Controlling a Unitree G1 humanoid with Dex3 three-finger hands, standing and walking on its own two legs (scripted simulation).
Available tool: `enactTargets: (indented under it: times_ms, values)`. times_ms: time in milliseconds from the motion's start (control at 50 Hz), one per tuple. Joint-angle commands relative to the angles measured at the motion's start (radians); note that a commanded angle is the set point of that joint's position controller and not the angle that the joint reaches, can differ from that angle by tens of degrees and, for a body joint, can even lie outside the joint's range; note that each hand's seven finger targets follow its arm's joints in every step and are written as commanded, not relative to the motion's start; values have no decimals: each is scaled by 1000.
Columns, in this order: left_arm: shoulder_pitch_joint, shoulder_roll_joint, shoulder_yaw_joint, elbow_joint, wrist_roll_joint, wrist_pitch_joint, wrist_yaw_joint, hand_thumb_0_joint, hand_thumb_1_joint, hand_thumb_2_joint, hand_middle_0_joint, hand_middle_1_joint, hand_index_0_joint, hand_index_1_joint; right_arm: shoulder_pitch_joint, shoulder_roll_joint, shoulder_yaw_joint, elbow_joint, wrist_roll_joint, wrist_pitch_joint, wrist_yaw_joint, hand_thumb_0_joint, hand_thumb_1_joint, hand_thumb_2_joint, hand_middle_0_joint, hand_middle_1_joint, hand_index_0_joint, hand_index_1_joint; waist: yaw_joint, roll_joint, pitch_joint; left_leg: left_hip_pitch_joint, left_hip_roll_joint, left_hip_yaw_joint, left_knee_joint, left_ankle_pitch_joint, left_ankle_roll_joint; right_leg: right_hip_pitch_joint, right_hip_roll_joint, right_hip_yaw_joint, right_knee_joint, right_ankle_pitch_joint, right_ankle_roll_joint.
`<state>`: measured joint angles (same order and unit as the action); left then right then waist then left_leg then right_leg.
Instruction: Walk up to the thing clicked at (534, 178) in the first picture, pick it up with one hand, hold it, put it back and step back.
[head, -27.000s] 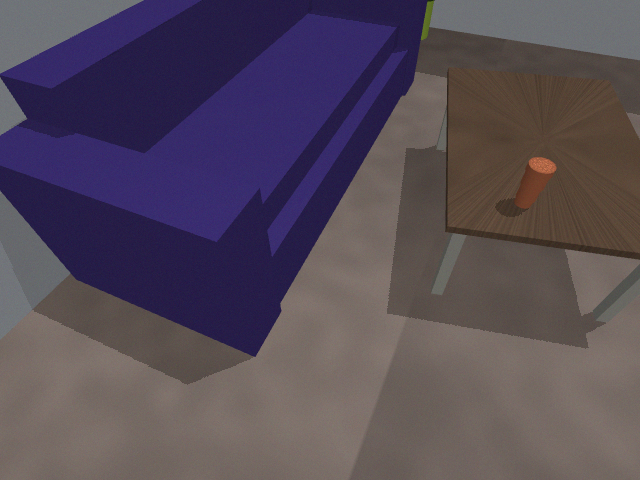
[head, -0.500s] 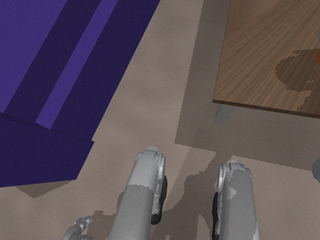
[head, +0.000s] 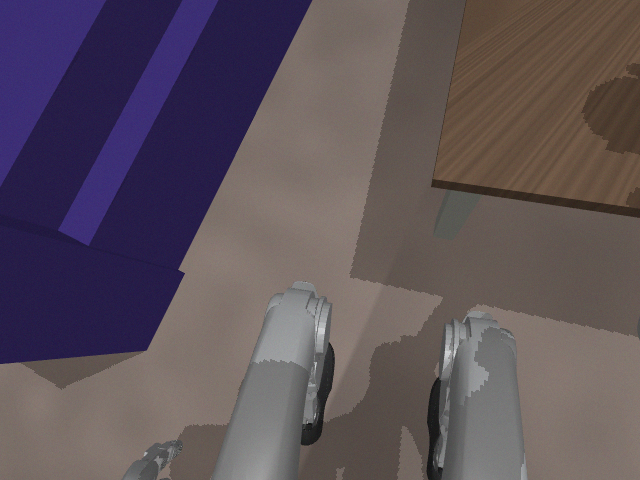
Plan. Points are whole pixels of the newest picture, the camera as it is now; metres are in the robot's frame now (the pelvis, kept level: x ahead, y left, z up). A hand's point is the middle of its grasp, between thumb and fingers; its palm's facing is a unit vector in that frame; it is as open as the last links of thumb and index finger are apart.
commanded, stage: lower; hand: right
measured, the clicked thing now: out of the picture +0.56 -0.29 +0.03
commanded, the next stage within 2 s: loosen in 0.06 s
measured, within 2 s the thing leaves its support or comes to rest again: rests again in 0.70 s
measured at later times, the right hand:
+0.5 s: hand out of the picture +0.57 -0.28 +0.02, palm faces +0.35 +0.94 -0.03, open 9.9 cm
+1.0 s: hand out of the picture +0.57 -0.30 +0.04, palm faces +0.38 +0.92 -0.03, open 17.5 cm
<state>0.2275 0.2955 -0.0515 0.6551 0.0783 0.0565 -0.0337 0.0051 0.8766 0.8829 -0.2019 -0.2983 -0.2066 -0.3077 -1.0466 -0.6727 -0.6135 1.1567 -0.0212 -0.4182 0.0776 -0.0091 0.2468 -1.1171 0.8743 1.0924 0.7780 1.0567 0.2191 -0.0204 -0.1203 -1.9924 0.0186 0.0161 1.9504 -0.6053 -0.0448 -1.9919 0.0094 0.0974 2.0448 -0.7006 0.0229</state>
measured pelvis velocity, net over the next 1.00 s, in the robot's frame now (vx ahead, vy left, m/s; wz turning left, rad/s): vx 0.00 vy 0.00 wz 0.00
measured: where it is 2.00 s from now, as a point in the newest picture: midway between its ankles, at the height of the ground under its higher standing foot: (375, 430)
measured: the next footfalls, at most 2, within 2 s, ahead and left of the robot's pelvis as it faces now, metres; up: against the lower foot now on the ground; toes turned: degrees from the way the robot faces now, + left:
none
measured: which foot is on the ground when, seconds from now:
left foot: down 0.00-1.00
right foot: down 0.00-1.00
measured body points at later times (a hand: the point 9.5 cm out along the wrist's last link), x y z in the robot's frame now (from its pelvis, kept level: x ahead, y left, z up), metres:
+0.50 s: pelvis +0.00 +0.00 -0.01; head +0.23 -0.04 +0.37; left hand +0.04 +0.29 -0.12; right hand +0.54 -0.33 +0.02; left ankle +0.10 +0.14 -0.41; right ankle +0.07 -0.12 -0.41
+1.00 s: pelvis +0.00 +0.00 -0.01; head +0.23 -0.04 +0.37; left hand +0.04 +0.28 -0.12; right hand +0.54 -0.35 +0.04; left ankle +0.10 +0.14 -0.41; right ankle +0.07 -0.12 -0.41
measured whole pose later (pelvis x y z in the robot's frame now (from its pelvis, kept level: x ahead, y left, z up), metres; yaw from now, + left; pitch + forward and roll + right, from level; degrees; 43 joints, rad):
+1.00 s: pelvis +0.00 +0.00 -0.01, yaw +0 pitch +37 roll +5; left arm 0.22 0.30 -0.07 0.62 0.06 0.09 -0.03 0.00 0.88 0.89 -0.20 -0.30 -0.21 -0.31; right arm -1.08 -0.73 -0.64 1.11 -0.03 -0.36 0.08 -0.02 0.59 -0.03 0.09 0.07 0.09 0.07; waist 0.23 -0.03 -0.11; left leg -2.02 0.02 0.02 1.98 -0.60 -0.05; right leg -2.02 0.01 0.10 2.07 -0.70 0.02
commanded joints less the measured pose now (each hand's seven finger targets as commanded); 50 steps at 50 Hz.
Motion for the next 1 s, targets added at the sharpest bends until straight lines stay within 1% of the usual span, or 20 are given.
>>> enactTargets:
  times_ms: [0, 20, 60, 100, 140, 180, 220, 280, 320, 360, 380, 420, 500, 540, 600, 660, 680, 780, 840, 980]
  values:
    - [215, 240, 81, -11, -2, -5, 20, 0, 874, 878, -203, -300, -200, -303, -461, -304, -1, -222, 18, -88, -1, 0, -279, -1273, 1289, 1399, 1321, 1399, 11, -280, -714, 386, -7, 49, -167, 171, 74, 485, -18, -39, -264, 226, -29]
    - [222, 242, 84, -6, -2, -5, 22, 0, 874, 878, -203, -300, -200, -303, -455, -281, 8, -220, 23, -84, 2, 0, -277, -1270, 1288, 1397, 1321, 1398, 24, -257, -696, 391, -5, 53, -165, 178, 72, 463, -17, -38, -257, 228, -31]
    - [222, 242, 77, -15, -3, -5, 20, 0, 869, 882, -205, -300, -199, -306, -478, -344, -23, -261, 20, -86, -2, 0, -266, -1274, 1290, 1402, 1323, 1403, -4, -269, -760, 429, -4, 43, -162, 191, 72, 458, -14, -45, -247, 244, -33]
    - [222, 242, 77, -19, -5, -2, 21, 0, 875, 878, -202, -298, -198, -302, -456, -293, 11, -210, 19, -73, 4, 0, -283, -1266, 1292, 1395, 1324, 1396, 18, -234, -722, 420, -5, 46, -167, 176, 70, 425, -14, -46, -242, 222, -36]
    - [218, 245, 76, -13, -4, -4, 22, 0, 878, 876, -204, -300, -202, -303, -457, -307, 5, -205, 19, -74, 7, 0, -273, -1247, 1273, 1374, 1304, 1375, 12, -241, -700, 400, -5, 46, -160, 171, 71, 407, -13, -46, -236, 217, -36]
    - [220, 232, 67, -22, -8, 0, 19, 0, 916, 845, -199, -303, -219, -283, -470, -342, -16, -240, 15, -75, 5, 0, -166, -1109, 1230, 1248, 1253, 1249, 0, -242, -737, 420, -4, 43, -155, 187, 70, 421, -13, -51, -233, 235, -37]
    - [222, 245, 79, -17, -4, 3, 19, 0, 914, 848, -199, -303, -217, -284, -440, -296, 4, -178, 16, -64, 6, 0, -113, -949, 1180, 1088, 1196, 1089, 15, -239, -692, 397, -6, 48, -154, 169, 72, 407, -13, -48, -237, 217, -36]
    - [214, 233, 65, -27, -9, 3, 17, 0, 912, 852, -199, -304, -218, -284, -476, -326, -7, -230, 18, -67, 2, 0, -1, -709, 1119, 918, 1126, 919, 4, -247, -717, 411, -3, 44, -156, 177, 71, 416, -12, -50, -237, 220, -37]
    - [209, 226, 62, -26, -9, 4, 17, 0, 906, 861, -199, -305, -216, -288, -503, -301, 20, -252, 16, -65, 5, 0, 112, -549, 1076, 804, 1079, 805, 14, -255, -698, 392, -3, 45, -152, 171, 72, 411, -13, -50, -236, 215, -36]
    - [212, 252, 82, -28, -9, 4, 21, 0, 882, 881, -202, -302, -204, -299, -451, -295, 22, -199, 13, -55, 3, 0, 192, -502, 956, 742, 964, 743, 15, -241, -703, 393, -5, 46, -160, 150, 71, 407, -14, -48, -237, 187, -39]
    - [214, 226, 62, -25, -8, 5, 18, 0, 879, 886, -204, -305, -205, -304, -505, -309, 18, -263, 13, -63, 2, 0, 246, -423, 920, 674, 926, 675, 13, -253, -698, 381, -3, 47, -156, 152, 72, 407, -13, -49, -239, 194, -35]
    - [214, 254, 78, -27, -9, 5, 19, 0, 877, 885, -201, -302, -202, -302, -403, -294, 16, -169, 16, -46, 3, 0, 292, -316, 809, 555, 810, 556, 7, -252, -696, 398, -4, 51, -156, 162, 72, 419, -12, -47, -241, 206, -35]
    - [213, 227, 60, -32, -11, 10, 20, 0, 868, 897, -204, -306, -199, -312, -489, -298, 15, -259, 25, -46, 0, 0, 500, -117, 617, 351, 618, 352, 11, -253, -713, 392, -5, 50, -152, 176, 74, 422, -14, -45, -239, 227, -34]
    - [222, 250, 78, -23, -8, 13, 19, 0, 865, 900, -207, -310, -199, -320, -418, -285, 19, -193, 17, -38, -2, 0, 553, -60, 477, 256, 479, 257, 14, -251, -678, 379, -6, 57, -147, 177, 76, 423, -14, -41, -242, 234, -31]
    - [218, 233, 67, -36, -7, 15, 16, 0, 863, 899, -209, -312, -200, -323, -447, -320, 2, -246, 13, -44, -7, 0, 611, 0, 288, 138, 292, 139, -3, -263, -706, 387, -5, 49, -143, 186, 77, 424, -15, -48, -234, 244, -33]
    - [216, 231, 62, -36, -9, 18, 16, 0, 863, 900, -210, -312, -198, -325, -435, -286, 13, -231, 17, -43, -6, 0, 611, 0, 146, 76, 151, 76, 14, -227, -675, 380, -4, 58, -144, 187, 74, 421, -15, -39, -239, 245, -33]
    - [215, 235, 67, -40, -9, 17, 15, 0, 859, 902, -210, -312, -196, -327, -425, -296, 9, -239, 20, -41, -5, 0, 611, -6, 100, 61, 107, 61, 0, -258, -697, 390, -3, 50, -144, 197, 76, 426, -14, -47, -234, 252, -34]
    - [219, 240, 72, -40, -8, 20, 16, 0, 858, 902, -207, -309, -193, -324, -411, -291, 18, -207, 13, -40, -3, 0, 586, -3, 54, 37, 59, 37, 11, -251, -691, 395, -4, 50, -145, 186, 75, 410, -14, -47, -230, 237, -35]
    - [213, 239, 64, -39, -11, 20, 16, 0, 892, 872, -198, -302, -204, -297, -459, -361, -17, -247, 10, -49, -5, 0, 599, -50, 36, 58, 51, 58, 0, -236, -685, 389, -4, 48, -148, 154, 72, 378, -12, -46, -236, 198, -38]
    - [222, 263, 78, -55, -23, 33, 32, 0, 896, 869, -192, -294, -199, -287, -505, -515, -78, -373, -3, -7, 12, 0, 595, -34, 43, 50, 52, 50, -32, -318, -852, 512, -6, 41, -199, 189, 71, 556, -19, -47, -303, 253, -30]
